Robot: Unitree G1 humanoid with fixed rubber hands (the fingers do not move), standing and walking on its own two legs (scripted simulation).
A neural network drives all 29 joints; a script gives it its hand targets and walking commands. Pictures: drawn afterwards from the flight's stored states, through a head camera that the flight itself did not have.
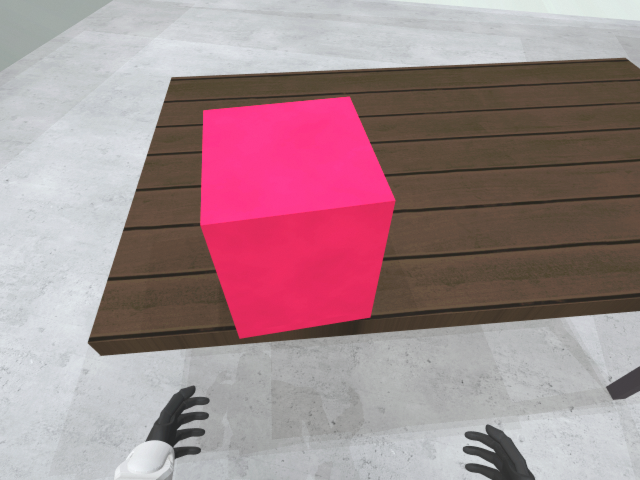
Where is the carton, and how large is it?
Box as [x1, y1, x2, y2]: [200, 97, 395, 338]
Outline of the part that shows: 349,97 203,110 200,225 239,338 370,316 395,200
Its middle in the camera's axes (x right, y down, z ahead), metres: -0.04 -0.02 +0.55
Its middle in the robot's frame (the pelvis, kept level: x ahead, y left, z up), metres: +0.43 +0.06 +0.06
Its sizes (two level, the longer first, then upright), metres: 0.210 0.200 0.250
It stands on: a table, 0.71 m high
